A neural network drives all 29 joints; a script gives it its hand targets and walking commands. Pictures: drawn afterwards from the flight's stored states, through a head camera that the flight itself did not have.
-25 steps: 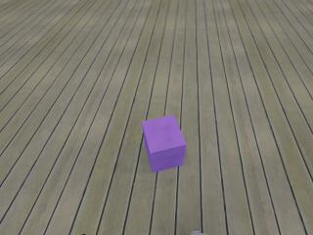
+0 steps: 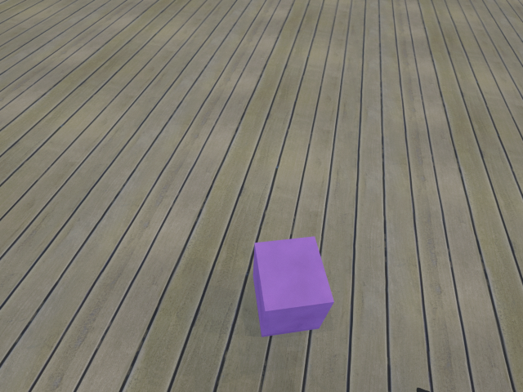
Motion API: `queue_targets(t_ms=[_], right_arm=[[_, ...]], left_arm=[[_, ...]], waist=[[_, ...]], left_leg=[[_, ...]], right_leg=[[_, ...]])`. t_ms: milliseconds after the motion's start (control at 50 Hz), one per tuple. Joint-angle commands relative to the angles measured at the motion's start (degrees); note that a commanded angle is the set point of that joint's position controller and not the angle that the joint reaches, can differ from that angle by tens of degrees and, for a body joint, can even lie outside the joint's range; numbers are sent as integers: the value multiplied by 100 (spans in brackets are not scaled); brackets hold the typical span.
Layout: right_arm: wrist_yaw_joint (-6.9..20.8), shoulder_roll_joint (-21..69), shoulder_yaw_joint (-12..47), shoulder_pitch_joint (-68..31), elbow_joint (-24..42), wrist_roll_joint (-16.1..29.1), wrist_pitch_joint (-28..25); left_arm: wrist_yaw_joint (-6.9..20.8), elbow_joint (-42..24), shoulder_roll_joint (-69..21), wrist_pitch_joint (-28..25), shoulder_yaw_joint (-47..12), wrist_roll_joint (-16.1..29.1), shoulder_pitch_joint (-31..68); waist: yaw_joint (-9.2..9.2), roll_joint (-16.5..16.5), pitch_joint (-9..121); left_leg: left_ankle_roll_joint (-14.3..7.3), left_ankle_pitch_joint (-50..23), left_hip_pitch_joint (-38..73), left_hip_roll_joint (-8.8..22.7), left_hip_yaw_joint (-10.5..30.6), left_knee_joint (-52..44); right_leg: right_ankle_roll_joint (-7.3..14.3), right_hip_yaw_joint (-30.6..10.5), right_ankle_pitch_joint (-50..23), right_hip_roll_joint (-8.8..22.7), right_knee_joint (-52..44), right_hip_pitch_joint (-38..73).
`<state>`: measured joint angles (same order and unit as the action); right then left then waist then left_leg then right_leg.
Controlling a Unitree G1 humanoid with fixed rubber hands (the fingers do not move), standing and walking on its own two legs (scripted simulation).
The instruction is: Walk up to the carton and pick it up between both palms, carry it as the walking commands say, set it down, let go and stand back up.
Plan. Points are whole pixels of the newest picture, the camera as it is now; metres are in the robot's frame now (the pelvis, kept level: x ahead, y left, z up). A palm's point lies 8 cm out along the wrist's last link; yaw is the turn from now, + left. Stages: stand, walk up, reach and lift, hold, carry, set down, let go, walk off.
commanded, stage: walk up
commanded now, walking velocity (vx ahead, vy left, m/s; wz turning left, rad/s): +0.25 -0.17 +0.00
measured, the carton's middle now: (287, 287) +0.57 -0.07 -0.63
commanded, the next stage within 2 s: none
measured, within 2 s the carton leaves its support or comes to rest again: neither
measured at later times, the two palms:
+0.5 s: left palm out of the picture +0.11 +0.22 -0.10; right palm out of the picture +0.10 -0.29 -0.14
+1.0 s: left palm out of the picture +0.07 +0.23 -0.13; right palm out of the picture +0.06 -0.28 -0.12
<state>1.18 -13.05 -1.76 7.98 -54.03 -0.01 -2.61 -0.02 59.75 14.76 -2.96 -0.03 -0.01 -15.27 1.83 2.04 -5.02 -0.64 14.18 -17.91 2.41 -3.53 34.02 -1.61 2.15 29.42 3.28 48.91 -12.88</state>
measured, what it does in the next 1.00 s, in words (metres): steps on the spot: right foot, then left foot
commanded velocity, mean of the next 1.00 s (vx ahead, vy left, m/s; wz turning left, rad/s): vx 0.06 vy -0.06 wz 0.03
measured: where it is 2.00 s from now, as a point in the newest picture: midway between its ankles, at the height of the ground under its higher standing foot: outside the picture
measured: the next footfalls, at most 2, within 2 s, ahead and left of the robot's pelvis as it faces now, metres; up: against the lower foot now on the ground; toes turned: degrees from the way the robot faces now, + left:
right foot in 0.32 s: +0.15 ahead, -0.17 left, +0.00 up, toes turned -5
left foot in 0.66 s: +0.07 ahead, +0.10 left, +0.00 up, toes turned +4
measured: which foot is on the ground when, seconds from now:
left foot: down 0.00-0.34, up 0.36-0.64, down 0.66-1.00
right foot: up 0.00-0.30, down 0.32-0.96, up 0.98-1.00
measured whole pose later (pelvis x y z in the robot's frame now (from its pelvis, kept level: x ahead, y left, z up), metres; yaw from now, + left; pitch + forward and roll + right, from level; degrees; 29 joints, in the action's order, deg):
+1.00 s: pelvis +0.02 -0.02 +0.00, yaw -1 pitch -5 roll +0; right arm -1.3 -12.9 -2.6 13.9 -55.8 0.0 2.3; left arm 0.4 59.4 14.1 2.5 0.2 0.0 -11.3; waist 0.1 0.8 -4.6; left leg -0.2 16.4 -9.5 2.7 -4.2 30.5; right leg -1.0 2.2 18.1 3.3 39.3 -18.9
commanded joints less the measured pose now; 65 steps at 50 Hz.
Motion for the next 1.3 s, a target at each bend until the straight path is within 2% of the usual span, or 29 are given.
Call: queue_targets(t_ms=[0,80,180,200,220,240,260,300,320,360,440,520,580,620,680,740,840,900,920,940,960,1020,1100,1140,1160,1180,1200,1220,1280], right_arm=[[-213,-1242,-282,1062,-91,-67,23],[-189,-1054,-234,868,-1,-131,24],[-228,-1094,-312,1226,57,-193,93],[-230,-1065,-308,1037,62,-193,117],[-255,-1072,-369,934,173,-213,152],[-302,-1012,-359,599,251,-115,184],[-259,-816,-241,597,45,-104,260],[-293,-310,-61,1402,-5,14,253],[-295,-310,-68,1362,-16,28,308],[-298,-269,-173,1085,45,25,498],[-199,-257,-117,1080,-33,-22,552],[-230,-262,-75,706,-88,-14,511],[-200,-319,-29,901,-181,-51,526],[-227,-460,-14,1014,-237,-84,421],[-235,-872,-88,663,-205,-143,406],[-206,-749,-109,229,-89,-128,434],[-212,-771,-129,274,-31,-137,375],[-215,-803,-155,270,46,-154,401],[-273,-970,-399,339,65,-237,455],[-444,-1454,-703,1498,-105,-261,486],[-486,-1642,-803,1871,-183,-253,517],[-472,-1322,-649,591,167,-175,480],[-391,-1331,-613,802,145,-215,458],[-351,-1229,-576,620,193,-183,453],[-304,-988,-509,744,139,-130,423],[-230,-383,-304,946,270,-86,431],[-214,-375,-308,709,373,-113,396],[-173,-436,-332,454,486,-145,360],[-58,-360,-348,799,143,-154,332]], left_arm=[[46,-163,568,340,383,-55,-143],[172,-330,440,472,350,-67,78],[196,-415,342,502,258,-68,595],[194,-433,306,485,247,-59,697],[147,-430,275,461,228,-48,568],[68,-343,277,426,219,-23,441],[32,-313,106,256,76,-80,74],[-39,-172,785,91,308,-13,-207],[-57,-106,880,103,287,-18,-254],[-87,-76,733,191,227,-145,77],[-148,-208,573,222,237,-106,180],[-151,-128,516,276,242,-149,233],[-125,-185,609,357,263,-136,452],[-105,-260,402,385,203,-76,500],[-70,-183,293,488,174,-149,359],[-16,-210,271,571,225,-168,146],[-16,-94,245,538,173,-171,-13],[-13,-114,297,524,203,-188,9],[5,-206,436,528,235,-223,28],[72,-335,717,686,507,-185,611],[154,-573,666,746,499,-177,830],[162,-629,603,683,444,-204,677],[210,-776,403,622,301,-129,719],[146,-504,232,513,258,-99,-80],[125,-301,366,401,330,-115,-724],[65,-130,1025,250,550,-201,-1308],[42,-147,1217,238,522,-181,-1252],[26,-202,1139,171,491,-210,-962],[-62,-268,444,60,354,-129,-606]], waist=[[-394,-650,340],[-244,-1565,-231],[-451,-1789,-37],[-392,-1530,-117],[-332,-1706,-97],[-165,-1483,-131],[-30,-1738,353],[-85,80,1519],[-54,844,1667],[-30,1118,1170],[-47,1372,1101],[-28,893,1144],[-179,891,826],[-333,127,822],[-57,-691,123],[84,-1193,-246],[-2,-1519,75],[47,-1309,-3],[-88,-1417,272],[-571,-618,62],[-593,-853,-45],[-229,-846,-456],[-353,-1545,-192],[-28,-1556,444],[190,-908,1155],[477,1350,1407],[364,1626,982],[225,1401,903],[-34,646,702]], left_leg=[[-913,-2662,1471,2244,2080,-1862],[-722,-2702,548,1721,1167,-1914],[-748,-2029,1048,1635,912,-1805],[-791,-1873,885,1622,931,-1817],[-747,-2300,905,1547,764,-1594],[-604,-4586,1142,1263,446,-829],[-249,-4272,1312,583,-85,-456],[170,-1138,604,197,-68,58],[124,1121,325,95,192,329],[122,1862,144,-26,411,952],[144,1390,-21,94,407,739],[207,1120,305,20,344,130],[202,307,808,-26,130,-708],[168,-327,1381,401,251,-1405],[-81,1094,439,952,911,-2461],[-162,1485,-82,865,639,-2511],[-253,1042,230,835,492,-2078],[-263,1343,-147,873,546,-2119],[-303,1632,-139,1074,724,-1922],[-969,2457,250,2502,3145,-2528],[-996,2490,395,2697,3418,-2590],[-884,1860,-349,2184,2325,-2548],[-671,978,-80,1713,1804,-2085],[-438,688,-488,1384,1542,-1323],[-311,1636,-1011,1035,1350,-414],[-115,1956,-1833,-97,490,1672],[10,2009,-2271,-36,385,2814],[-47,1664,-2379,-6,672,3177],[26,627,-2267,252,637,3570]], right_leg=[[8,-418,-279,288,1623,-1779],[-50,-59,-625,171,1106,-1280],[-200,297,-559,156,-319,-1096],[-183,322,-654,105,-689,-957],[-133,399,-945,48,-1087,-814],[-117,283,-1359,-8,-2008,-442],[-54,504,-2619,-201,-3062,107],[244,-282,-6692,999,-2330,1617],[606,-911,-7681,1544,-2399,1838],[960,-1114,-6174,1588,-2864,1029],[824,-1082,-5180,1209,-3108,1069],[819,-1065,-4180,1108,-3229,869],[638,-994,-2088,880,-3471,265],[407,-737,-1432,492,-3246,-325],[52,103,-1544,-131,-2470,-156],[-7,172,-1580,-107,-1992,-4],[7,200,-1547,-135,-1934,14],[-29,272,-1533,-138,-1859,104],[-101,724,-1230,-63,-1233,-269],[-296,316,-442,-164,626,-1687],[-261,-214,-634,26,1014,-2117],[-139,-365,-990,356,1225,-1863],[-159,-68,-687,174,-732,-950],[-10,-6,-950,43,-2321,705],[82,-493,-1066,276,-2960,1896],[134,-2029,844,1649,-4056,2250],[207,-2560,1472,2032,-4206,1667],[283,-2653,1845,1939,-4367,1323],[80,-1292,-560,1316,-3788,1474]])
